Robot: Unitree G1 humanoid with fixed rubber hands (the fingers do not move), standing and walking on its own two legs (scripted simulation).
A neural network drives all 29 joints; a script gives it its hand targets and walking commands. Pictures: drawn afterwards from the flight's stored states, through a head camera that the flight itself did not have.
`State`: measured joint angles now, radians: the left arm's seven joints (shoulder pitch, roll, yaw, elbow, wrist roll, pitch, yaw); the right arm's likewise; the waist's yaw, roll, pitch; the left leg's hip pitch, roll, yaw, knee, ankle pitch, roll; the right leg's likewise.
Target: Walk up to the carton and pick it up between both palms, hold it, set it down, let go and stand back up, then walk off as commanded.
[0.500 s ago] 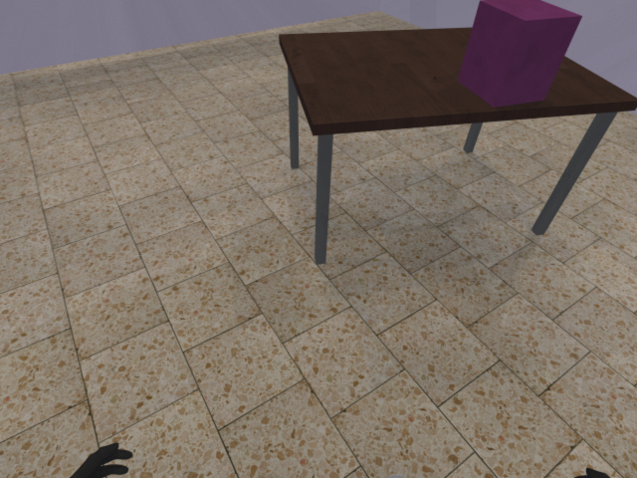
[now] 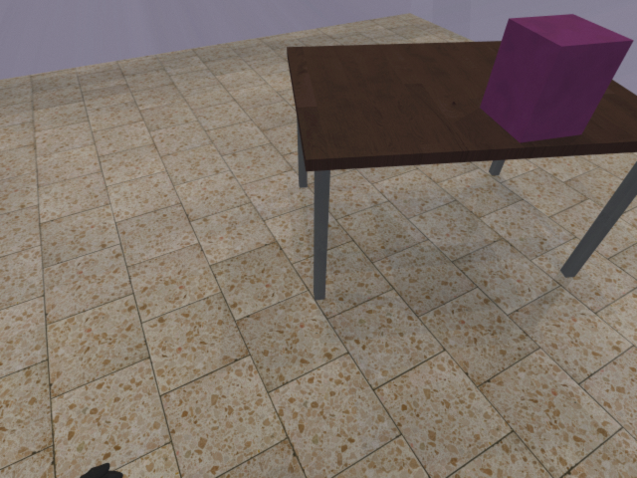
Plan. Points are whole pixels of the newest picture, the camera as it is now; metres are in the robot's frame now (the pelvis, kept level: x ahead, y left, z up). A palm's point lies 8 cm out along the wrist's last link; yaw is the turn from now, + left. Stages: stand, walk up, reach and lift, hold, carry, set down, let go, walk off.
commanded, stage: walk up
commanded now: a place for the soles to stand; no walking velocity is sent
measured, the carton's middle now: (546, 78) +1.10 -0.61 +0.04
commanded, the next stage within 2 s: none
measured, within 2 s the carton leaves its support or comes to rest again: neither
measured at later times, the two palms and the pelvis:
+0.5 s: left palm (205, 409) +0.25 +0.17 -0.05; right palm out of the picture +0.26 -0.47 -0.05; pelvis +0.16 -0.15 +0.01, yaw +3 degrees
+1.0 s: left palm (321, 307) +0.41 +0.02 -0.05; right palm out of the picture +0.40 -0.63 -0.06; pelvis +0.31 -0.30 +0.00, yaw +2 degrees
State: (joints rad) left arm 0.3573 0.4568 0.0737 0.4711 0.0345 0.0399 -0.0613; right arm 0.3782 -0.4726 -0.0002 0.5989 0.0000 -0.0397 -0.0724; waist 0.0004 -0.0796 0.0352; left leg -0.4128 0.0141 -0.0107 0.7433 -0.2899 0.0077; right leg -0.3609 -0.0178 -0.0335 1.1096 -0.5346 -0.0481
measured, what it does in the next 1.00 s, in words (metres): walks ahead: right foot, then left foot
